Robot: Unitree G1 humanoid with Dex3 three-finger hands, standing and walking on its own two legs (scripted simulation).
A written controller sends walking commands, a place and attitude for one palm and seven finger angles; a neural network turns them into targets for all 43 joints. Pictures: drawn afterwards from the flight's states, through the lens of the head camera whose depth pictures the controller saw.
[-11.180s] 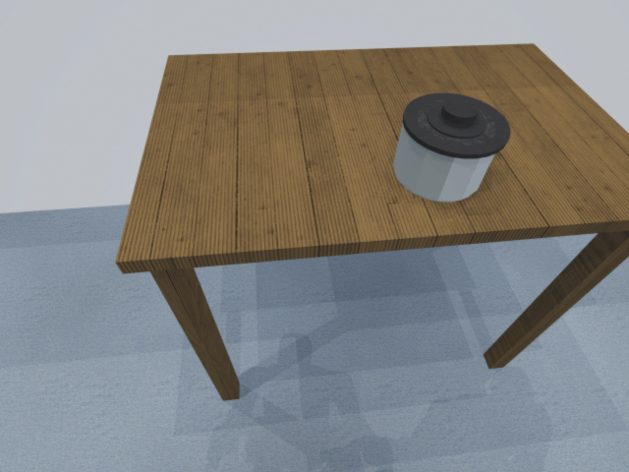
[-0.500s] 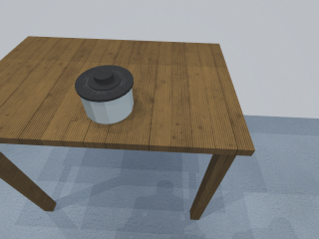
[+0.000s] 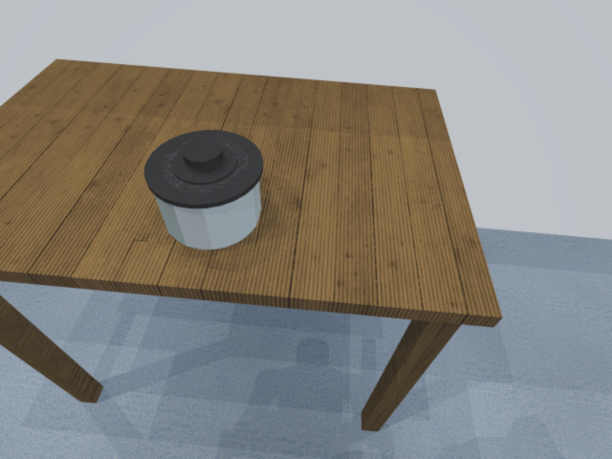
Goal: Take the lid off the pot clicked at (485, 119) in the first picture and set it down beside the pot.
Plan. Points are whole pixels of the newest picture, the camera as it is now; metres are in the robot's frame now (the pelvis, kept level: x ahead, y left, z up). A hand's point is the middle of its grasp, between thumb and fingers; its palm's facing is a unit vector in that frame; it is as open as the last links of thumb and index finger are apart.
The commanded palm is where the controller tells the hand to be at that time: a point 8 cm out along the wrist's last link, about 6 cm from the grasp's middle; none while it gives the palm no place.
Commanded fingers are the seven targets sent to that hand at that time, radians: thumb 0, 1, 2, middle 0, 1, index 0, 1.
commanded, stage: look again from close up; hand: left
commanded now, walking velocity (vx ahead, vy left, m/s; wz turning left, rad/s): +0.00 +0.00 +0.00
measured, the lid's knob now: (202, 153) +0.47 +0.19 +0.15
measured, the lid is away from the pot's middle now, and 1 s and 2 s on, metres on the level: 0.00 0.00 0.00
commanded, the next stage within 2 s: shuffle to correct the standing spot in 0.48 s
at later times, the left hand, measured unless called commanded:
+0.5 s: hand out of the picture +0.03 +0.19 -0.17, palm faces +0.05 -0.98 -0.21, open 7.4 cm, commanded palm none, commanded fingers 0.00 0.90 0.90 -0.20 -0.30 -0.20 -0.30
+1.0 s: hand out of the picture +0.03 +0.25 -0.18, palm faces +0.06 -0.95 -0.29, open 7.4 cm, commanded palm none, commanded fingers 0.00 0.90 0.90 -0.20 -0.30 -0.20 -0.30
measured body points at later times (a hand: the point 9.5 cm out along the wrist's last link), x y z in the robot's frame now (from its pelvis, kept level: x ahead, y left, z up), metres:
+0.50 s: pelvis +0.02 +0.00 +0.00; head +0.04 +0.00 +0.45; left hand +0.03 +0.24 -0.16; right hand +0.05 -0.23 -0.15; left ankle +0.03 +0.14 -0.73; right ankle -0.05 -0.13 -0.73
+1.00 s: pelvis -0.01 +0.03 -0.01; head +0.03 +0.04 +0.44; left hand +0.03 +0.30 -0.16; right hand +0.08 -0.21 -0.15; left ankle +0.03 +0.14 -0.73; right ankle -0.07 -0.10 -0.69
